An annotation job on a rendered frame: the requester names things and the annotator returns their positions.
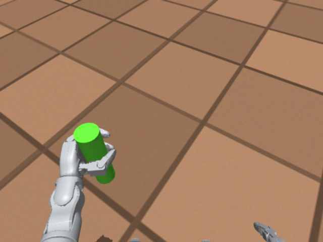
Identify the can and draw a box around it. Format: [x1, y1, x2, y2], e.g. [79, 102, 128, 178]
[73, 123, 115, 184]

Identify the right robot hand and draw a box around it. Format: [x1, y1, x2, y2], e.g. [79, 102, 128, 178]
[254, 222, 284, 242]

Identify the left robot hand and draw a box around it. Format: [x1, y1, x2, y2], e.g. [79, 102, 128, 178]
[60, 128, 116, 180]

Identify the left robot arm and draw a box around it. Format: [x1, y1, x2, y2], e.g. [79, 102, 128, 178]
[40, 175, 85, 242]

